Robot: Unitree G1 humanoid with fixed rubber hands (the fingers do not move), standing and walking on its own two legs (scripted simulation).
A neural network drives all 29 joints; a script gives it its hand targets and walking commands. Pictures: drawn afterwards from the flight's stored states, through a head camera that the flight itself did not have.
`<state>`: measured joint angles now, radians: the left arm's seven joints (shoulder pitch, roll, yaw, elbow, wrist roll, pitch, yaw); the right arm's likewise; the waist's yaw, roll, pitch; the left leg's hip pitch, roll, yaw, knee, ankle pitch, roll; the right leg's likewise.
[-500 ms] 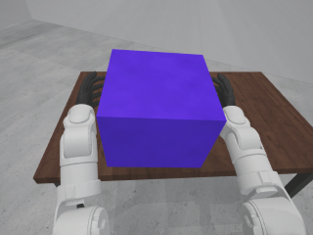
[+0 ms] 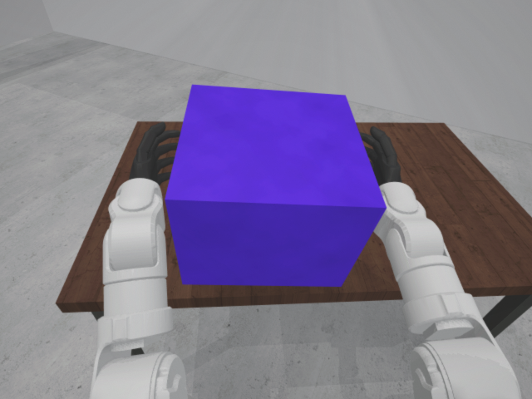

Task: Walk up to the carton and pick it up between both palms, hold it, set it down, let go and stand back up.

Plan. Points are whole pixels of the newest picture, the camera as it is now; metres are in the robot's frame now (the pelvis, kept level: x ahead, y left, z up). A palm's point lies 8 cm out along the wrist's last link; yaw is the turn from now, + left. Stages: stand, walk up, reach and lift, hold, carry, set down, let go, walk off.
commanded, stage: hold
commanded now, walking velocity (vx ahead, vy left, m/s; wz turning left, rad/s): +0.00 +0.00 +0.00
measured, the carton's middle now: (267, 186) +0.39 +0.00 +0.15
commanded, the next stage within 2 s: none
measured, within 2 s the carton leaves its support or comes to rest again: neither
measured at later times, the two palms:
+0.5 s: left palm (147, 180) +0.35 +0.17 +0.19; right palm (384, 182) +0.36 -0.17 +0.18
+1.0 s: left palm (148, 180) +0.36 +0.17 +0.19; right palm (383, 183) +0.36 -0.17 +0.17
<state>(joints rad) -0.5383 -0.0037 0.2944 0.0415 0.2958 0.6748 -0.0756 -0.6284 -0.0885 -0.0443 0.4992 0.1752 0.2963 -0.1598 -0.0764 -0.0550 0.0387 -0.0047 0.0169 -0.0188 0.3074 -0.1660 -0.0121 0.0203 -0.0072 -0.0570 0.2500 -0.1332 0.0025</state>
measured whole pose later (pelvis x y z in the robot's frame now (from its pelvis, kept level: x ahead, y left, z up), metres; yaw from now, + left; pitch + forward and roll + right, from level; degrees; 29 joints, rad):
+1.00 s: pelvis +0.00 +0.00 +0.00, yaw +0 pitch -8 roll -1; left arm -0.54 0.00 0.29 0.04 0.30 0.67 -0.08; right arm -0.63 -0.09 -0.04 0.50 0.17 0.29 -0.16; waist -0.08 -0.06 0.05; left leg 0.00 0.02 -0.02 0.30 -0.16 -0.01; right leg 0.02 -0.01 -0.06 0.25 -0.13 0.00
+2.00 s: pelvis +0.00 +0.00 +0.00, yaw +0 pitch -8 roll -1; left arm -0.55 0.00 0.29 0.05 0.29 0.67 -0.08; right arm -0.63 -0.08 -0.05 0.50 0.16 0.29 -0.16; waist -0.07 -0.06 0.05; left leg -0.01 0.02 -0.02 0.30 -0.16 -0.01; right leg 0.02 -0.01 -0.06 0.25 -0.13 0.00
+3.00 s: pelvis +0.00 +0.00 +0.00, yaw +0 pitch -8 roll -1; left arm -0.53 0.00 0.29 0.03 0.30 0.67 -0.08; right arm -0.61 -0.09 -0.04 0.48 0.17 0.28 -0.16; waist -0.08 -0.06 0.05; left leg 0.00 0.02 -0.01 0.30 -0.16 -0.01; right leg 0.03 0.00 -0.05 0.25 -0.13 0.00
